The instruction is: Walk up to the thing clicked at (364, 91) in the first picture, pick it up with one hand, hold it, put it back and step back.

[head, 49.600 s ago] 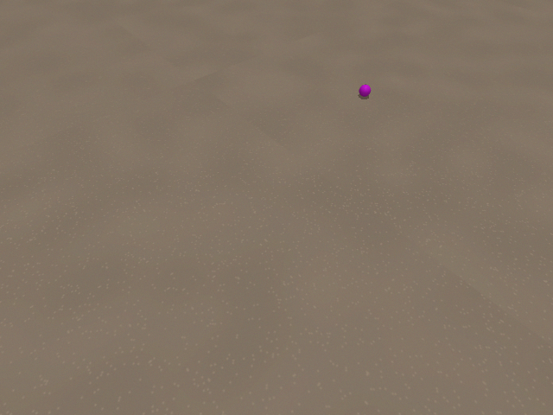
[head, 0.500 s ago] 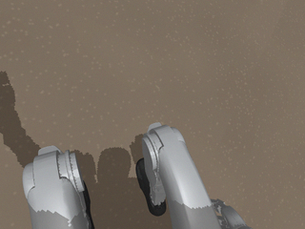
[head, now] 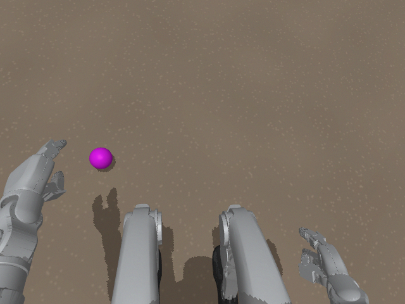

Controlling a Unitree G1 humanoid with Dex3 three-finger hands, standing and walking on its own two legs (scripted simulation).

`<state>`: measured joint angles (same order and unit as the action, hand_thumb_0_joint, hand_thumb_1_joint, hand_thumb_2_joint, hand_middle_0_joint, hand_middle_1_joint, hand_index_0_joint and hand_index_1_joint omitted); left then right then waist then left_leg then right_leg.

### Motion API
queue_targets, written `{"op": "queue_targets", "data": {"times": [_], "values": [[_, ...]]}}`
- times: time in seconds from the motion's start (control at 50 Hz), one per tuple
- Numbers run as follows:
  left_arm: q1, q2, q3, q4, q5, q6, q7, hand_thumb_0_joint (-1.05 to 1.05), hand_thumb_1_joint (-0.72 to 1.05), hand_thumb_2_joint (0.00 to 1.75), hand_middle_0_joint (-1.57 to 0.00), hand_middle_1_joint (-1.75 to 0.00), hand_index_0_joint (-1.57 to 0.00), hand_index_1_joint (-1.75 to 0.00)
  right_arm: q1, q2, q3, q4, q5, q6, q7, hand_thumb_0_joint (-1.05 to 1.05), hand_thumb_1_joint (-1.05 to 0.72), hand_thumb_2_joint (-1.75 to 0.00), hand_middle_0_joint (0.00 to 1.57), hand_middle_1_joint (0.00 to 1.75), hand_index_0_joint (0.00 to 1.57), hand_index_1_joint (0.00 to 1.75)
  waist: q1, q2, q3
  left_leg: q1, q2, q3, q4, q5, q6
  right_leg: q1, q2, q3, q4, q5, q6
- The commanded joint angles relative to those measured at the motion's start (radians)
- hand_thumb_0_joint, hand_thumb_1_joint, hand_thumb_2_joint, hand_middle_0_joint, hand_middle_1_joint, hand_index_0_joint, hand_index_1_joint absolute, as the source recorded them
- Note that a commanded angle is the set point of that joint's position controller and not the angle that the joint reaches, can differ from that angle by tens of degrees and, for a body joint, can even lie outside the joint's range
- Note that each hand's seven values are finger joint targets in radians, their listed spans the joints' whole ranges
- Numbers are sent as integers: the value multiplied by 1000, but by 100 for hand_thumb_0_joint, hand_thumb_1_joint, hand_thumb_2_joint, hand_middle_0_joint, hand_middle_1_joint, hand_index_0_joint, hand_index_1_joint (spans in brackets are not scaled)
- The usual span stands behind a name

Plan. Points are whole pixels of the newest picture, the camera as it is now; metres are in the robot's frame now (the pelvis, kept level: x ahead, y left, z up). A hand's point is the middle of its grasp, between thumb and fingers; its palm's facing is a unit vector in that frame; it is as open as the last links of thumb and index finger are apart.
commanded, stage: home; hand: left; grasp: from above
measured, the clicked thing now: (101, 158) +0.52 +0.31 -0.46
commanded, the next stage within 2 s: none
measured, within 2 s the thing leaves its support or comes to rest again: neither
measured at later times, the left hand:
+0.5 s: hand (44, 222) +0.25 +0.20 +0.11, palm faces +0.11 -0.96 -0.27, open 7.4 cm
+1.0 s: hand (23, 249) +0.22 +0.19 +0.17, palm faces +0.16 -0.97 -0.20, open 7.4 cm
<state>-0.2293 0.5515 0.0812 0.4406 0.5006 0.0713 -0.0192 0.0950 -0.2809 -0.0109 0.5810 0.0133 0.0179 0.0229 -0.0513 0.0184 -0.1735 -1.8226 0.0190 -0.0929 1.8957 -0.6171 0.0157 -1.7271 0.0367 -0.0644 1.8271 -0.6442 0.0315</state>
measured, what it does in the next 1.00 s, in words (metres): rises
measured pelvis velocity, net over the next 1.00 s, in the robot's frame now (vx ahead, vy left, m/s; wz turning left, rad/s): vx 0.09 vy -0.01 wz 0.11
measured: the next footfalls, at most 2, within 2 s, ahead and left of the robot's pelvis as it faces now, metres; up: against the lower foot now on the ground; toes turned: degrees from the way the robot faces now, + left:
none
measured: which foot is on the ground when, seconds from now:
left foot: down 0.00-1.00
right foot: down 0.00-1.00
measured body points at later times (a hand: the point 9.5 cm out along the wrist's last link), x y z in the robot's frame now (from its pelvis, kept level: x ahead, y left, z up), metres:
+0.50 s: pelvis +0.06 -0.01 +0.18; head +0.12 +0.01 +0.63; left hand +0.24 +0.25 +0.13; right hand +0.23 -0.23 +0.10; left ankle +0.09 +0.11 -0.46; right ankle +0.09 -0.13 -0.46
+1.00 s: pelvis +0.09 -0.01 +0.22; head +0.10 +0.00 +0.67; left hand +0.21 +0.24 +0.19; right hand +0.29 -0.23 +0.17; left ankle +0.09 +0.11 -0.46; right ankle +0.09 -0.13 -0.46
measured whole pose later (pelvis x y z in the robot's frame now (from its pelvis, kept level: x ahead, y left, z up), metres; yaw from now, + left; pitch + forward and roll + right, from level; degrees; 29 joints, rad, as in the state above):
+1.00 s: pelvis +0.09 -0.01 +0.22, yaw +6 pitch +10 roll -3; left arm 0.50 0.22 0.03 -0.12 -0.05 0.46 0.02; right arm 0.27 -0.22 0.04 0.51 0.00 -0.23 -0.18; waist -0.03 0.04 -0.16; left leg -0.70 0.01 -0.07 1.00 -0.47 0.00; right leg -0.62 0.01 -0.04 0.94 -0.49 0.01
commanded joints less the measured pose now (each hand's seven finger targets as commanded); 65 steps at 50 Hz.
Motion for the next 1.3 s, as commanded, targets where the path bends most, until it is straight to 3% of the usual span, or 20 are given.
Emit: {"op": "queue_targets", "data": {"times": [0.0,0.04,0.08,0.14,0.18,0.22,0.32,0.34,0.36,0.42,0.48,0.56,0.64,0.74,0.82,0.9,1.0,1.06,1.2,1.28], "values": [[-130,156,76,-331,-112,27,54,0,88,89,-20,-30,-20,-30,75,-162,-60,-89,21,-70,-42,0,-90,-90,20,30,20,30,-26,229,-519,645,19,-67,-454,-30,3,281,8,-17,-295,96,-53],[-48,92,52,-312,-164,54,61,0,90,90,-20,-30,-20,-30,49,-152,-49,-91,26,-90,-56,0,-90,-90,20,30,20,30,-35,200,-437,666,14,-79,-505,-50,3,308,6,-11,-342,85,-51],[14,71,58,-309,-208,78,73,0,90,90,-20,-30,-20,-30,37,-142,-40,-101,29,-107,-67,0,-90,-90,20,30,20,30,-34,172,-390,693,10,-80,-549,-71,6,355,6,-1,-399,68,-51],[101,44,66,-358,-285,116,83,0,90,90,-20,-30,-20,-30,35,-126,-32,-123,31,-126,-79,0,-90,-90,20,30,20,30,-25,161,-391,772,3,-57,-610,-31,6,476,2,15,-490,83,-52],[162,-1,48,-404,-342,146,86,0,90,90,-20,-30,-20,-30,40,-115,-25,-142,34,-137,-90,0,-90,-90,20,30,20,30,-27,148,-368,817,0,-44,-655,-17,5,546,2,21,-553,88,-53],[226,-26,47,-431,-380,176,92,0,90,90,-20,-30,-20,-30,51,-103,-20,-140,34,-149,-103,0,-90,-90,20,30,20,30,-33,140,-351,868,-1,-25,-692,40,3,624,1,28,-618,126,-54],[350,-89,47,-503,-463,241,105,0,90,90,-20,-30,-20,-30,89,-73,3,-151,35,-176,-140,0,-90,-90,20,30,20,30,-36,80,-289,957,-10,-1,-783,159,5,814,0,41,-763,211,-49],[375,-123,29,-514,-477,251,104,0,90,90,-20,-30,-20,-30,97,-68,7,-150,34,-183,-149,0,-90,-90,20,30,20,30,-43,79,-265,973,-10,-2,-803,178,3,831,0,39,-784,227,-50],[411,-119,57,-532,-497,261,106,0,90,90,-20,-30,-20,-30,107,-67,7,-153,34,-189,-157,0,-90,-90,20,30,20,30,-28,82,-261,1004,-9,-2,-824,199,2,865,-1,38,-804,245,-49],[482,-162,47,-580,-535,285,103,0,90,90,-20,-30,-20,-30,129,-57,14,-163,31,-207,-182,0,-90,-90,20,30,20,30,-36,73,-230,1073,-13,13,-879,263,1,945,1,35,-875,299,-48],[587,-192,48,-637,-564,309,97,0,90,90,-20,-30,-20,-30,152,-47,14,-179,24,-222,-200,0,-90,-90,20,30,20,30,-18,72,-204,1143,-18,30,-930,336,-1,1028,2,28,-939,365,-44],[671,-215,33,-726,-576,331,87,0,90,90,-20,-30,-20,-30,161,-43,13,-204,18,-241,-217,0,-90,-90,20,30,20,30,-8,64,-159,1201,-21,40,-979,391,1,1088,5,18,-996,418,-40],[746,-234,18,-748,-562,342,74,0,90,90,-20,-30,-20,-30,163,-44,4,-216,11,-258,-223,0,-90,-90,20,30,20,30,-2,26,-102,1225,-22,41,-1013,405,4,1107,6,10,-1028,424,-38],[738,-238,-5,-757,-553,346,54,0,90,90,-20,-30,-20,-30,152,-54,-3,-228,5,-274,-221,0,-90,-90,20,30,20,30,-5,-2,-43,1235,-23,45,-1045,370,7,1102,5,0,-1055,379,-33],[704,-232,3,-732,-549,338,42,0,90,90,-20,-30,-20,-30,140,-58,-4,-221,-2,-290,-220,0,-90,-90,20,30,20,30,-4,-1,-13,1234,-20,43,-1053,333,6,1092,2,-1,-1056,340,-31],[698,-220,15,-759,-545,331,40,0,90,90,-20,-30,-20,-30,135,-61,-5,-219,-6,-303,-218,0,-90,-90,20,30,20,30,7,29,-53,1263,-23,50,-1045,354,2,1110,-5,7,-1052,363,-30],[705,-225,6,-765,-549,328,43,0,90,90,-20,-30,-20,-30,133,-62,-3,-211,-7,-309,-217,0,-90,-90,20,30,20,30,1,22,-85,1275,-27,54,-1028,394,4,1132,-6,12,-1045,414,-26],[712,-225,3,-752,-541,326,47,0,90,90,-20,-30,-20,-30,125,-63,-2,-208,-7,-307,-216,0,-90,-90,20,30,20,30,12,39,-65,1266,-22,44,-1047,378,0,1121,-2,3,-1037,385,-34],[707,-230,5,-746,-546,328,48,0,90,90,-20,-30,-20,-30,121,-61,-2,-211,-8,-310,-216,0,-90,-90,20,30,20,30,7,19,-41,1246,-21,39,-1055,329,1,1107,1,2,-1046,342,-31],[716,-227,7,-757,-549,331,47,0,90,90,-20,-30,-20,-30,123,-62,-3,-209,-6,-311,-217,0,-90,-90,20,30,20,30,18,28,-67,1253,-17,36,-1060,339,-2,1120,4,-2,-1034,345,-36]]}}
